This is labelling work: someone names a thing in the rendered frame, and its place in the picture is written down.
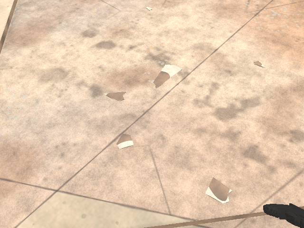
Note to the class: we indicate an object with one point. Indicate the robot right hand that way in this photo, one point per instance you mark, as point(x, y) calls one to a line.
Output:
point(291, 212)

